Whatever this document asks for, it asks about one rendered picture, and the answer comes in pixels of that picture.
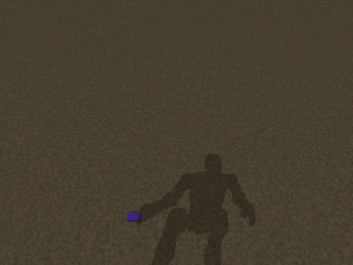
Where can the small box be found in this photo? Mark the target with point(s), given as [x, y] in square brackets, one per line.
[133, 217]

